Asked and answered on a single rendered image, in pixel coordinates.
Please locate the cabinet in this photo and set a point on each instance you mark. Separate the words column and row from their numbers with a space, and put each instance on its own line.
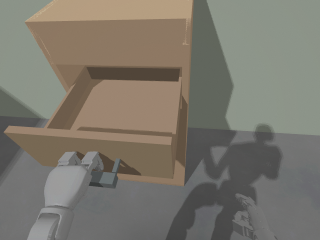
column 135, row 33

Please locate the robot right hand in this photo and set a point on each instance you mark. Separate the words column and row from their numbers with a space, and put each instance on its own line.
column 244, row 224

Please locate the robot left hand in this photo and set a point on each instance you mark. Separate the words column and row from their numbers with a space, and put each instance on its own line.
column 68, row 183

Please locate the robot right forearm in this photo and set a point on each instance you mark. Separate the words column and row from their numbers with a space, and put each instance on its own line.
column 264, row 234

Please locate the drawer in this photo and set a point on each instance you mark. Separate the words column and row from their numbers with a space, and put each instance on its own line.
column 130, row 113

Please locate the robot left forearm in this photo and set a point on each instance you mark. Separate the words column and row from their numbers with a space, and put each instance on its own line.
column 53, row 223

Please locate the handle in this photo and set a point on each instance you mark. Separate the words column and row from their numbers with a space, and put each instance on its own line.
column 106, row 179

